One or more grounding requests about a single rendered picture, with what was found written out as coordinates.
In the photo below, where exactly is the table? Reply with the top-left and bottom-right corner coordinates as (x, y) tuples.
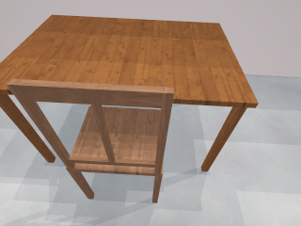
(0, 14), (259, 172)

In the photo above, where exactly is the chair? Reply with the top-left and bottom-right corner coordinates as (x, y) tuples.
(7, 78), (174, 203)

